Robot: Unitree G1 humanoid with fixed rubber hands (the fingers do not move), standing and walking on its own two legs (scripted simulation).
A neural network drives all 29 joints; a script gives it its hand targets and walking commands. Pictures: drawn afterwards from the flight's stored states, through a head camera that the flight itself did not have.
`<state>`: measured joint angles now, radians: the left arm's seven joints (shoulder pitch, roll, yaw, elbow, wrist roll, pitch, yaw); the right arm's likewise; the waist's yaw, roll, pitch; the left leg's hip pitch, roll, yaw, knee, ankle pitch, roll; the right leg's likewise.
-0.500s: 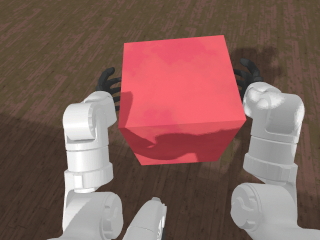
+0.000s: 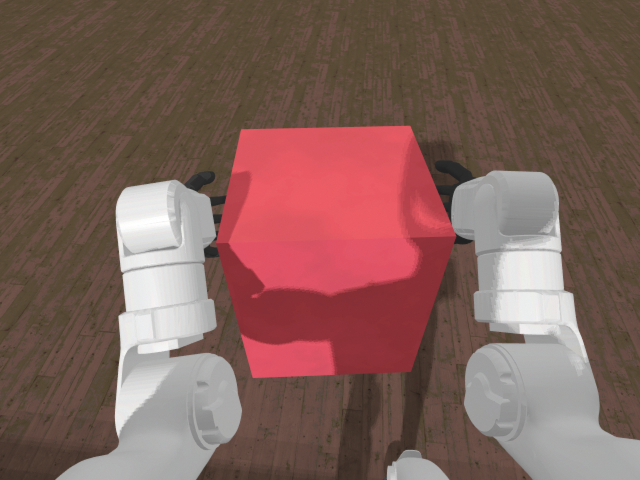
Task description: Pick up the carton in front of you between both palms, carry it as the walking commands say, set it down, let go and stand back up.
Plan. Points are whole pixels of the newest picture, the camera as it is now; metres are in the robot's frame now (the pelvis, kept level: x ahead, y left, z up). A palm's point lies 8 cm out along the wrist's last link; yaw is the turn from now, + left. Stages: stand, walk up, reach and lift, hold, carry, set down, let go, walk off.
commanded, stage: carry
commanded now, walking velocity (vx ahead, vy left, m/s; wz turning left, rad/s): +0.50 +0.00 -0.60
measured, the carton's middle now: (329, 255) +0.39 +0.01 +0.08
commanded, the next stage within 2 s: none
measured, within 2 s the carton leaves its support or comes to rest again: neither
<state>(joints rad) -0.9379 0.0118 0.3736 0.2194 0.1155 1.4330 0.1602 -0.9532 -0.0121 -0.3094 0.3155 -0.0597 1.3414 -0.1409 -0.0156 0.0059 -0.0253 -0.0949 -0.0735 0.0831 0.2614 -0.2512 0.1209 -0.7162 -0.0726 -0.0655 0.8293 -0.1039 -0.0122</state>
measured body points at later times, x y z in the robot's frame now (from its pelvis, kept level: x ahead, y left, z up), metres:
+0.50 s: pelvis +0.36 -0.01 -0.02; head +0.35 -0.01 +0.43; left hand +0.67 +0.04 +0.06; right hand +0.58 -0.24 +0.06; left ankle +0.47 +0.11 -0.76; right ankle +0.25 -0.11 -0.73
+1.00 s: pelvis +0.64 -0.08 +0.00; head +0.64 -0.05 +0.45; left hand +0.96 -0.12 +0.06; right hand +0.78 -0.36 +0.08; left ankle +0.63 +0.02 -0.75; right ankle +0.51 -0.14 -0.67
